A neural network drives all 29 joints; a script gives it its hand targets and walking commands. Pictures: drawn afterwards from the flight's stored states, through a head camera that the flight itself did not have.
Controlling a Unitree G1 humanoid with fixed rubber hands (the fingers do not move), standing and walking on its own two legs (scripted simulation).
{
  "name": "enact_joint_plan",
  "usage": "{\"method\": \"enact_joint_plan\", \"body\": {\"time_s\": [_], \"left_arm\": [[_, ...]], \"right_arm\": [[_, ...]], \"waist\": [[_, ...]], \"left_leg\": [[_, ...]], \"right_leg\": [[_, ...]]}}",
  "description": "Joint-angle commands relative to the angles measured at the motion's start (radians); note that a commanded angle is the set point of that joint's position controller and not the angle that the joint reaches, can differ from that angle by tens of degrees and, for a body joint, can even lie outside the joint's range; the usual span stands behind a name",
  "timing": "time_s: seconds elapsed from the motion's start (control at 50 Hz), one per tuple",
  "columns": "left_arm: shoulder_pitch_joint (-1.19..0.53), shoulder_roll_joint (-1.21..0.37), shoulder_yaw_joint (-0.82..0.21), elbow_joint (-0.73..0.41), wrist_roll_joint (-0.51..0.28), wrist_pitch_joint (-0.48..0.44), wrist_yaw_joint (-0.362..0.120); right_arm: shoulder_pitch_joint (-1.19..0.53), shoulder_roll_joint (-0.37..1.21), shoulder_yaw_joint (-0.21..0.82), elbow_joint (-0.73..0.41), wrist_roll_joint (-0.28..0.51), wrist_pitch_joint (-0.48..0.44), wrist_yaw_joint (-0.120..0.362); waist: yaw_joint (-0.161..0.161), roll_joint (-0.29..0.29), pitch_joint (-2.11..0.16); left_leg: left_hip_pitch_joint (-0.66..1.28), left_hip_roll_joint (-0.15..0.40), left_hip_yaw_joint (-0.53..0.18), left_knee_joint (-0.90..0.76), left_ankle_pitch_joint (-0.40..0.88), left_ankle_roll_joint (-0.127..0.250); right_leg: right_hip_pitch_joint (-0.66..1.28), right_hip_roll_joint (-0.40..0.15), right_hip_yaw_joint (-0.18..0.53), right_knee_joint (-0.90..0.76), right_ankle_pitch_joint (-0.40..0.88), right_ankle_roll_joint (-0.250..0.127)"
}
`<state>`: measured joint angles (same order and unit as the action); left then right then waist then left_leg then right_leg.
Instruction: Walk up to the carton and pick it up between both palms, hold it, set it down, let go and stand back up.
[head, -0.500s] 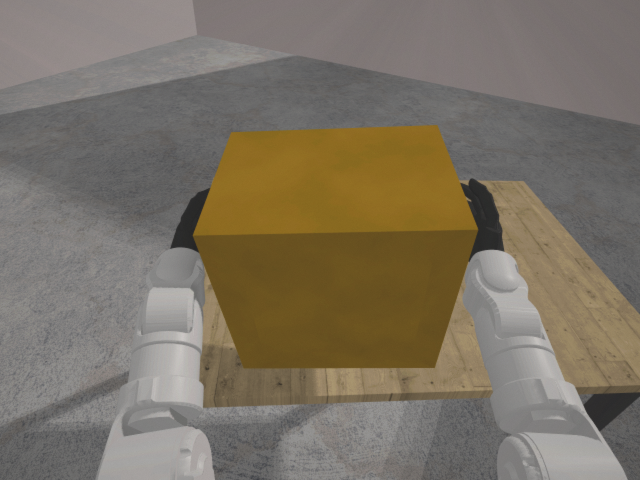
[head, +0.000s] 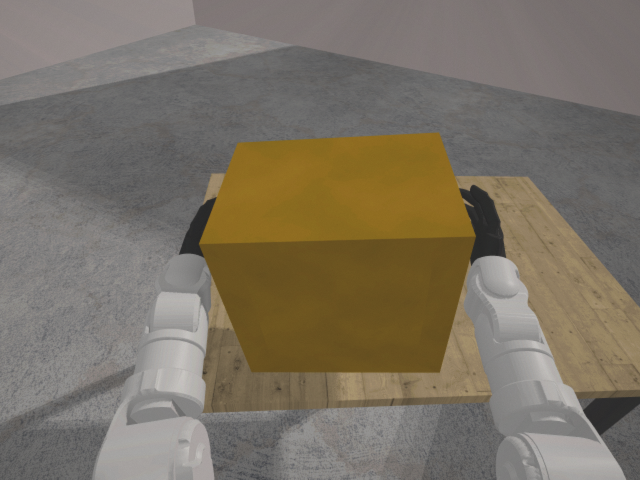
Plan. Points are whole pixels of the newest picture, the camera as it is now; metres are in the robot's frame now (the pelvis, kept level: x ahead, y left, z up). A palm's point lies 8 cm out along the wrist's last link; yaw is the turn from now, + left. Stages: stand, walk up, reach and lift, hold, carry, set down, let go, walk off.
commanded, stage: set down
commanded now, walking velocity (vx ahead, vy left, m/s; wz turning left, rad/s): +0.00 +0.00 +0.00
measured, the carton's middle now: (340, 259) +0.40 -0.02 +0.09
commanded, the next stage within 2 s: none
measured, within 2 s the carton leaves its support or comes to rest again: neither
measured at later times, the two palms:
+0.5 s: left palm (207, 261) +0.40 +0.16 +0.10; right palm (480, 261) +0.36 -0.19 +0.13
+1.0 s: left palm (217, 266) +0.42 +0.15 +0.07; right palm (477, 275) +0.36 -0.20 +0.10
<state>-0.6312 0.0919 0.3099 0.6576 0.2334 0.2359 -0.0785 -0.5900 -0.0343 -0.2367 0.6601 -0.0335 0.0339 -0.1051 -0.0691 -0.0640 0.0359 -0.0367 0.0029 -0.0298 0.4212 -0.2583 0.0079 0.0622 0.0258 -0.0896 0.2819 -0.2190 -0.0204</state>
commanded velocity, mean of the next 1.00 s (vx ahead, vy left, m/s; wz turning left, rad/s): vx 0.00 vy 0.00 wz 0.00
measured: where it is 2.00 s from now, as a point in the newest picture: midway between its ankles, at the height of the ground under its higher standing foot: outside the picture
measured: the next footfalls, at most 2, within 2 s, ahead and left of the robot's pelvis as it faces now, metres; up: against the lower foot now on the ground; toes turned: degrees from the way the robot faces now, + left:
none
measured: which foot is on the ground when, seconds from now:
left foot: down 0.00-1.00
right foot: down 0.00-1.00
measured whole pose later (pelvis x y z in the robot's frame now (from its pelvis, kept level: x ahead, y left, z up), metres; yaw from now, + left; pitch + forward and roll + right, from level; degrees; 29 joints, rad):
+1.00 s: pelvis +0.01 -0.01 +0.00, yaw +0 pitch +0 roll -1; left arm -0.73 0.14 0.31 0.94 0.20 0.03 -0.09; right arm -0.57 0.04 -0.35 0.67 -0.14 -0.05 -0.11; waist -0.08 -0.06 0.04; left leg -0.18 0.00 -0.03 0.42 -0.25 0.00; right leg -0.10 0.02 -0.09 0.32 -0.23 -0.02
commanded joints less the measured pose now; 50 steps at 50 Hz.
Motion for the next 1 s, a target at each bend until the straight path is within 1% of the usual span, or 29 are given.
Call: {"method": "enact_joint_plan", "body": {"time_s": [0.0, 0.04, 0.08, 0.1, 0.12, 0.16, 0.2, 0.24, 0.26, 0.32, 0.36, 0.42, 0.5, 0.52, 0.56, 0.62, 0.64, 0.66, 0.7, 0.72, 0.74, 0.76, 0.8, 0.82, 0.84, 0.88, 0.94, 0.96, 0.98], "left_arm": [[-0.793, -0.479, -0.353, -0.153, -0.120, -0.105, -0.160], [-0.775, -0.480, -0.359, -0.145, -0.125, -0.112, -0.160], [-0.801, -0.483, -0.373, -0.150, -0.135, -0.120, -0.161], [-0.813, -0.490, -0.376, -0.159, -0.135, -0.126, -0.159], [-0.791, -0.498, -0.383, -0.147, -0.136, -0.125, -0.159], [-0.792, -0.489, -0.376, -0.140, -0.139, -0.129, -0.161], [-0.806, -0.487, -0.370, -0.132, -0.133, -0.137, -0.159], [-0.784, -0.479, -0.361, -0.108, -0.126, -0.137, -0.164], [-0.792, -0.472, -0.355, -0.117, -0.119, -0.138, -0.168], [-0.813, -0.477, -0.365, -0.105, -0.130, -0.150, -0.169], [-0.809, -0.477, -0.363, -0.085, -0.133, -0.159, -0.168], [-0.847, -0.482, -0.366, -0.075, -0.135, -0.177, -0.168], [-0.854, -0.465, -0.341, -0.023, -0.133, -0.197, -0.172], [-0.835, -0.456, -0.334, -0.004, -0.128, -0.199, -0.173], [-0.852, -0.476, -0.352, -0.004, -0.140, -0.215, -0.171], [-0.896, -0.474, -0.354, 0.010, -0.138, -0.239, -0.167], [-0.895, -0.484, -0.370, 0.014, -0.143, -0.247, -0.163], [-0.889, -0.471, -0.351, 0.043, -0.137, -0.247, -0.164], [-0.876, -0.477, -0.348, 0.059, -0.136, -0.253, -0.162], [-0.881, -0.460, -0.338, 0.084, -0.128, -0.253, -0.163], [-0.874, -0.462, -0.326, 0.085, -0.122, -0.256, -0.163], [-0.871, -0.452, -0.327, 0.092, -0.124, -0.262, -0.165], [-0.862, -0.452, -0.303, 0.098, -0.116, -0.268, -0.168], [-0.862, -0.463, -0.317, 0.111, -0.116, -0.275, -0.167], [-0.858, -0.462, -0.312, 0.114, -0.115, -0.282, -0.163], [-0.878, -0.462, -0.319, 0.118, -0.127, -0.299, -0.163], [-0.889, -0.465, -0.324, 0.125, -0.129, -0.319, -0.157], [-0.896, -0.476, -0.349, 0.113, -0.137, -0.335, -0.153], [-0.897, -0.472, -0.344, 0.112, -0.142, -0.346, -0.150]], "right_arm": [[-0.593, 0.504, 0.233, -0.052, -0.082, -0.058, 0.126], [-0.596, 0.511, 0.236, -0.070, -0.085, -0.063, 0.122], [-0.591, 0.518, 0.232, -0.063, -0.089, -0.062, 0.123], [-0.594, 0.530, 0.246, -0.072, -0.087, -0.066, 0.120], [-0.589, 0.528, 0.234, -0.067, -0.091, -0.070, 0.118], [-0.583, 0.524, 0.240, -0.076, -0.089, -0.072, 0.116], [-0.582, 0.533, 0.237, -0.059, -0.095, -0.072, 0.118], [-0.565, 0.537, 0.225, -0.059, -0.106, -0.067, 0.112], [-0.565, 0.539, 0.231, -0.052, -0.105, -0.068, 0.114], [-0.580, 0.540, 0.216, -0.057, -0.110, -0.075, 0.116], [-0.586, 0.549, 0.214, -0.070, -0.114, -0.078, 0.116], [-0.587, 0.550, 0.186, -0.047, -0.137, -0.083, 0.117], [-0.576, 0.562, 0.172, -0.032, -0.149, -0.082, 0.118], [-0.583, 0.562, 0.169, -0.041, -0.149, -0.086, 0.118], [-0.599, 0.577, 0.167, -0.051, -0.157, -0.100, 0.116], [-0.591, 0.574, 0.152, -0.033, -0.176, -0.105, 0.119], [-0.598, 0.574, 0.146, -0.036, -0.171, -0.111, 0.120], [-0.589, 0.558, 0.131, -0.015, -0.185, -0.110, 0.120], [-0.593, 0.576, 0.137, -0.027, -0.181, -0.114, 0.120], [-0.577, 0.557, 0.104, 0.011, -0.190, -0.108, 0.122], [-0.582, 0.558, 0.110, -0.004, -0.192, -0.111, 0.127], [-0.570, 0.568, 0.113, 0.000, -0.191, -0.113, 0.121], [-0.576, 0.570, 0.120, -0.008, -0.196, -0.117, 0.124], [-0.578, 0.574, 0.119, -0.009, -0.202, -0.123, 0.124], [-0.587, 0.580, 0.127, -0.024, -0.200, -0.128, 0.125], [-0.602, 0.588, 0.138, -0.030, -0.204, -0.139, 0.128], [-0.591, 0.596, 0.139, -0.008, -0.208, -0.154, 0.127], [-0.585, 0.606, 0.134, 0.000, -0.212, -0.162, 0.126], [-0.584, 0.600, 0.147, 0.003, -0.204, -0.169, 0.127]], "waist": [[-0.098, 0.111, -0.369], [-0.095, 0.106, -0.379], [-0.111, 0.109, -0.385], [-0.102, 0.123, -0.404], [-0.112, 0.124, -0.395], [-0.107, 0.123, -0.407], [-0.099, 0.118, -0.409], [-0.110, 0.104, -0.382], [-0.103, 0.113, -0.392], [-0.110, 0.131, -0.417], [-0.106, 0.124, -0.423], [-0.119, 0.136, -0.427], [-0.109, 0.121, -0.441], [-0.099, 0.128, -0.442], [-0.105, 0.134, -0.488], [-0.109, 0.144, -0.507], [-0.120, 0.160, -0.519], [-0.115, 0.144, -0.495], [-0.107, 0.157, -0.525], [-0.117, 0.162, -0.484], [-0.100, 0.159, -0.506], [-0.104, 0.148, -0.501], [-0.086, 0.136, -0.532], [-0.096, 0.141, -0.556], [-0.086, 0.156, -0.568], [-0.084, 0.141, -0.602], [-0.084, 0.156, -0.634], [-0.097, 0.172, -0.664], [-0.084, 0.167, -0.674]], "left_leg": [[0.069, -0.026, 0.056, -0.112, 0.452, -0.078], [0.064, -0.030, 0.057, -0.106, 0.468, -0.077], [0.064, -0.025, 0.052, -0.098, 0.490, -0.083], [0.065, -0.028, 0.052, -0.091, 0.508, -0.083], [0.071, -0.026, 0.049, -0.090, 0.518, -0.083], [0.075, -0.022, 0.048, -0.082, 0.541, -0.088], [0.065, -0.025, 0.049, -0.083, 0.529, -0.086], [0.037, -0.025, 0.047, -0.090, 0.508, -0.080], [0.039, -0.023, 0.051, -0.093, 0.508, -0.079], [0.049, -0.024, 0.054, -0.085, 0.516, -0.082], [0.047, -0.021, 0.049, -0.083, 0.524, -0.083], [0.038, -0.019, 0.046, -0.087, 0.505, -0.082], [0.007, -0.021, 0.057, -0.093, 0.466, -0.075], [0.002, -0.023, 0.059, -0.093, 0.463, -0.071], [0.016, -0.020, 0.057, -0.078, 0.493, -0.079], [0.022, -0.017, 0.056, -0.076, 0.494, -0.081], [0.040, -0.012, 0.052, -0.069, 0.517, -0.084], [0.032, -0.009, 0.053, -0.069, 0.501, -0.085], [0.029, -0.009, 0.055, -0.061, 0.517, -0.082], [0.025, -0.009, 0.055, -0.063, 0.498, -0.084], [0.033, -0.005, 0.057, -0.067, 0.498, -0.083], [0.013, -0.008, 0.064, -0.063, 0.492, -0.076], [0.006, -0.010, 0.065, -0.067, 0.496, -0.074], [0.006, -0.008, 0.063, -0.058, 0.511, -0.077], [0.002, -0.009, 0.060, -0.050, 0.519, -0.076], [-0.001, -0.009, 0.066, -0.048, 0.521, -0.076], [0.007, -0.005, 0.062, -0.029, 0.551, -0.080], [0.017, -0.004, 0.058, -0.022, 0.572, -0.086], [0.021, -0.001, 0.057, -0.016, 0.583, -0.085]], "right_leg": [[0.041, -0.018, 0.014, 0.024, 0.489, 0.069], [0.042, -0.020, 0.020, 0.031, 0.527, 0.073], [0.042, -0.018, 0.018, 0.039, 0.545, 0.074], [0.044, -0.020, 0.019, 0.040, 0.551, 0.073], [0.032, -0.017, 0.018, 0.037, 0.549, 0.072], [0.040, -0.019, 0.021, 0.041, 0.579, 0.074], [0.034, -0.020, 0.023, 0.046, 0.573, 0.076], [0.055, -0.026, 0.027, 0.052, 0.602, 0.083], [0.061, -0.026, 0.028, 0.056, 0.602, 0.080], [0.037, -0.024, 0.021, 0.053, 0.582, 0.076], [0.015, -0.021, 0.022, 0.053, 0.573, 0.076], [0.007, -0.023, 0.022, 0.055, 0.563, 0.076], [0.022, -0.029, 0.025, 0.060, 0.567, 0.076], [0.016, -0.029, 0.029, 0.057, 0.553, 0.077], [0.019, -0.028, 0.029, 0.063, 0.587, 0.074], [-0.015, -0.027, 0.023, 0.060, 0.559, 0.074], [-0.044, -0.024, 0.017, 0.059, 0.543, 0.072], [-0.053, -0.023, 0.015, 0.056, 0.519, 0.071], [-0.052, -0.027, 0.021, 0.059, 0.531, 0.065], [-0.069, -0.025, 0.022, 0.052, 0.500, 0.064], [-0.078, -0.024, 0.020, 0.056, 0.494, 0.066], [-0.067, -0.030, 0.027, 0.059, 0.528, 0.068], [-0.038, -0.030, 0.027, 0.074, 0.561, 0.072], [-0.043, -0.030, 0.026, 0.080, 0.582, 0.073], [-0.049, -0.032, 0.029, 0.085, 0.588, 0.069], [-0.050, -0.032, 0.028, 0.091, 0.598, 0.073], [-0.069, -0.033, 0.032, 0.095, 0.605, 0.069], [-0.079, -0.030, 0.030, 0.096, 0.608, 0.069], [-0.078, -0.031, 0.029, 0.100, 0.617, 0.068]]}}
